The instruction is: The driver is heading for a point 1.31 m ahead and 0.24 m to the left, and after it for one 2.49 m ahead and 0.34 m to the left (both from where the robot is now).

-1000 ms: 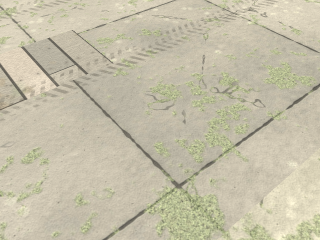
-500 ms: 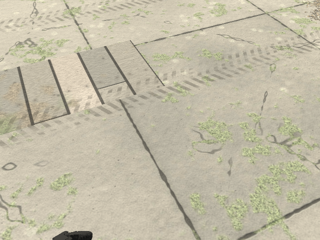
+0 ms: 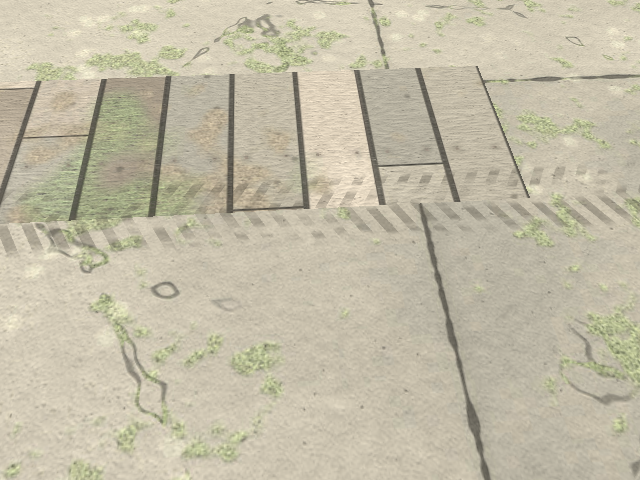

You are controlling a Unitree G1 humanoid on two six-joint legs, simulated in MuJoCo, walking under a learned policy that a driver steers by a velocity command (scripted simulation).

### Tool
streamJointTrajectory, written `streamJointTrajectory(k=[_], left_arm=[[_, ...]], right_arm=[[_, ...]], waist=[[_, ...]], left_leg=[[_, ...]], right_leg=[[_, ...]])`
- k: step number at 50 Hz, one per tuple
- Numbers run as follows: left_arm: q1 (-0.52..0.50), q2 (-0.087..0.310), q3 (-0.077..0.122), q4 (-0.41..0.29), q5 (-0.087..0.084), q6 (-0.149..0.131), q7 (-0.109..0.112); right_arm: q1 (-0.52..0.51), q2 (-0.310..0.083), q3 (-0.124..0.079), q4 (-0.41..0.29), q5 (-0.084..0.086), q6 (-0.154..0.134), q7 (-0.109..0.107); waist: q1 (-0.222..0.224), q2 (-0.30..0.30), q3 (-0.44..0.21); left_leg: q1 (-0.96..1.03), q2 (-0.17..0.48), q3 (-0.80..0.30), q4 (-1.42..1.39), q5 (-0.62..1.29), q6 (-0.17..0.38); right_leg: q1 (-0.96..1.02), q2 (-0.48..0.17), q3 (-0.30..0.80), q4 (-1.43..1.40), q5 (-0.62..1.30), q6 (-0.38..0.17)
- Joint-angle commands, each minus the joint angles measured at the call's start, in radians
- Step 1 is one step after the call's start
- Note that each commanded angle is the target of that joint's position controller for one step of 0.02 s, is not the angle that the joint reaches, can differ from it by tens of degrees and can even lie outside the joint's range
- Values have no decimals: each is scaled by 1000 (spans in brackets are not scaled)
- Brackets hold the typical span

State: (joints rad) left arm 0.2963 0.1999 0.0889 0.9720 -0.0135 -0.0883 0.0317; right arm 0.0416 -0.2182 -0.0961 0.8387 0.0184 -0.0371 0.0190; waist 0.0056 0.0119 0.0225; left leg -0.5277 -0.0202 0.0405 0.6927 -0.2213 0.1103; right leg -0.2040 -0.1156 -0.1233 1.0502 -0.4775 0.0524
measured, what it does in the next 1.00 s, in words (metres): walks ahead, turning left: right foot, then left foot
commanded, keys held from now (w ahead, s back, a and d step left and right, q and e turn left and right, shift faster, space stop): w+q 0.50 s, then w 0.50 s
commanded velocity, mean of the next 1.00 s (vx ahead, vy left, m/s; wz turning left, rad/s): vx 0.50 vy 0.00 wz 0.42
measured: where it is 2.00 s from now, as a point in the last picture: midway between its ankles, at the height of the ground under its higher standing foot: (212, 290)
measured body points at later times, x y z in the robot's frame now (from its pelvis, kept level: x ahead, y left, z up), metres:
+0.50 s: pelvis +0.24 -0.01 +0.01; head +0.26 -0.01 +0.46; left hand +0.38 +0.28 -0.06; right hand +0.40 -0.26 -0.10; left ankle +0.11 +0.07 -0.65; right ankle +0.33 -0.11 -0.71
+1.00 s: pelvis +0.44 +0.12 +0.02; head +0.47 +0.14 +0.47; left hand +0.40 +0.40 -0.11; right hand +0.70 -0.04 -0.07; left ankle +0.44 +0.22 -0.71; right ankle +0.43 -0.05 -0.62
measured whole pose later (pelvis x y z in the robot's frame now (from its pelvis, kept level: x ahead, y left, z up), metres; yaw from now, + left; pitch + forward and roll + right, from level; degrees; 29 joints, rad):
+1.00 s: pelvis +0.44 +0.12 +0.02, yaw +24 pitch +4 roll +0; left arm 0.27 0.28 0.06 0.85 -0.02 -0.09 -0.01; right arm 0.19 -0.23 -0.06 0.65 0.00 -0.06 0.02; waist 0.02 -0.02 -0.01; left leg -0.38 -0.02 0.03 0.51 -0.20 0.05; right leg -0.48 -0.07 0.00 1.18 -0.38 -0.01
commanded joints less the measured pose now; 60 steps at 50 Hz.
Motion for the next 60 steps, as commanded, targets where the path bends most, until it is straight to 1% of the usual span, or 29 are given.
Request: streamJointTrajectory(k=[1,2,4,8,12,16,18,20,21,22,23,24,25,26,28,32,35,40,42,43,44,45,46,47,48,49,50,54,60], left_arm=[[-131,64,1,-176,-31,-90,-19],[-131,80,7,-172,-7,-87,-8],[-120,103,21,-189,11,-55,2],[-228,79,6,-240,35,-25,8],[-374,79,-10,-277,15,-28,-3],[-449,115,-5,-319,2,-39,-22],[-422,135,5,-324,-1,-51,-32],[-282,163,25,-292,5,-61,-32],[-125,208,42,-273,22,-63,-25],[-1,291,63,-253,38,-51,-19],[15,241,55,-251,20,-42,-20],[-25,165,36,-270,14,-33,-14],[-72,144,26,-277,17,-21,-10],[-103,128,17,-269,23,-14,-14],[-124,100,2,-251,32,-17,-25],[-92,151,15,-208,18,-24,-30],[-74,194,23,-192,3,-14,-30],[16,245,32,-157,-21,4,-37],[11,253,30,-150,-28,13,-36],[23,228,21,-143,-24,12,-35],[5,174,-2,-169,2,7,-32],[61,88,-34,-208,10,-18,-35],[20,173,-13,-197,-10,-35,-40],[-41,196,-7,-217,-24,-39,-42],[-75,186,-11,-219,-14,-35,-39],[-89,179,-9,-221,3,-27,-36],[-76,171,-7,-222,5,-15,-37],[-108,128,-18,-235,14,15,-33],[-293,106,-38,-276,3,8,-55]], right_arm=[[278,-149,-36,-4,-18,-18,-20],[187,-117,-23,-33,-11,-19,-23],[111,-85,-8,-66,-15,-24,-28],[170,-158,-27,-83,-9,-36,-44],[239,-165,-33,-89,5,-34,-46],[294,-159,-37,-93,10,-24,-42],[294,-155,-38,-108,8,-17,-46],[261,-124,-30,-139,6,-17,-50],[224,-68,-13,-170,-4,-26,-46],[325,-33,-1,-200,16,-39,-46],[339,-113,-11,-195,27,-43,-46],[275,-171,-25,-195,21,-37,-44],[212,-169,-27,-207,7,-27,-43],[174,-149,-24,-223,-6,-24,-40],[195,-100,-17,-232,2,-18,-34],[137,-66,4,-255,-8,-20,-26],[50,-47,23,-267,-7,-29,-11],[-56,-83,19,-310,8,-35,8],[26,-106,2,-290,-1,-36,7],[149,-150,-22,-254,-6,-34,0],[340,-229,-47,-227,-19,-32,-13],[395,-323,-58,-214,-22,-33,-13],[431,-245,-39,-209,-14,-33,-12],[366,-205,-23,-214,-11,-35,-13],[298,-176,-11,-222,-13,-34,-11],[243,-151,-2,-223,-18,-34,-7],[211,-131,5,-224,-24,-39,-4],[208,-149,-3,-190,-16,-61,-10],[284,-197,-15,-133,-1,-56,-21]], waist=[[-98,132,-230],[-46,48,-197],[18,13,-161],[12,-8,-101],[-49,62,-73],[-80,83,-67],[-58,108,-79],[19,124,-129],[89,56,-234],[69,-252,-345],[74,-316,-324],[91,-193,-215],[79,-114,-139],[57,-82,-81],[5,-104,-42],[-6,-88,-42],[21,-90,-45],[60,-112,-25],[1,-110,-60],[-53,-87,-132],[-134,20,-268],[-100,292,-349],[-137,204,-360],[-120,160,-253],[-90,91,-191],[-57,70,-135],[-20,81,-108],[18,55,-60],[-45,56,-15]], left_leg=[[740,280,-613,-387,60,238],[585,246,-507,-385,156,206],[361,208,-419,-409,223,187],[220,159,-355,-446,251,177],[223,125,-344,-438,126,144],[290,144,-423,-355,66,131],[315,140,-471,-297,47,115],[271,80,-459,-164,98,72],[134,21,-373,75,54,26],[-185,-98,-225,365,-257,-48],[-361,-33,-215,560,-360,-69],[-411,11,-215,651,-266,-79],[-391,47,-176,674,-180,-82],[-351,68,-174,637,-128,-80],[-241,94,-171,561,-100,-77],[-212,113,-128,337,-1,-97],[-106,110,-67,119,114,-99],[-19,66,-20,-90,69,-72],[159,15,29,-194,86,-36],[351,4,21,-208,97,-5],[638,187,-195,-182,169,64],[897,415,-641,-300,74,229],[891,411,-727,-355,-16,238],[801,377,-590,-355,15,201],[670,333,-483,-369,79,176],[543,299,-416,-404,136,161],[453,274,-369,-438,170,150],[348,247,-253,-515,253,150],[344,215,-137,-519,209,101]], right_leg=[[-715,59,184,405,81,-54],[-632,19,189,333,146,-52],[-490,-19,193,220,174,-38],[-455,7,167,-59,288,-10],[-388,73,175,-365,482,-8],[-335,113,189,-491,449,-19],[-257,132,189,-551,389,-37],[-42,117,186,-613,376,-80],[206,-25,305,-590,365,-140],[524,-262,690,-657,251,-307],[544,-334,912,-728,10,-356],[450,-297,801,-745,-46,-323],[328,-253,662,-754,40,-285],[201,-205,572,-780,130,-269],[49,-135,429,-827,264,-244],[26,-118,288,-862,468,-268],[-3,-91,202,-860,488,-249],[88,-140,217,-801,457,-231],[79,-125,185,-688,609,-202],[39,-79,132,-531,729,-173],[-149,-24,64,-221,558,-118],[-535,121,76,119,-29,-63],[-657,91,189,255,-84,-67],[-713,45,179,281,-1,-77],[-673,8,167,240,82,-77],[-621,-13,169,177,134,-70],[-558,-29,177,138,164,-66],[-528,-27,171,-17,296,-42],[-422,27,136,-373,537,-46]])
Velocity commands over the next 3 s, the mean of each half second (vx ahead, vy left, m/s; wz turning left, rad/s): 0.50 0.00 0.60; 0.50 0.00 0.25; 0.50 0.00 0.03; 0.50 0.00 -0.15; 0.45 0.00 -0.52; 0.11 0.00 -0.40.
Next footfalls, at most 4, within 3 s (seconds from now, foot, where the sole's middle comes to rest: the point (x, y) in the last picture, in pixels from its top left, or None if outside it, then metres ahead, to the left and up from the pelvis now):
0.42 right None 0.37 -0.10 -0.75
0.88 left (211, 467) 0.48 0.24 -0.75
1.36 right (279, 318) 0.82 0.12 -0.75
1.90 left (150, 257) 0.99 0.45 -0.75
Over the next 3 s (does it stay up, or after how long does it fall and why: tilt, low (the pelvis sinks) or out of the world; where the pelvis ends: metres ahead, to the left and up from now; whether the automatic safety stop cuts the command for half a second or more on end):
stays up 1.30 0.33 0.02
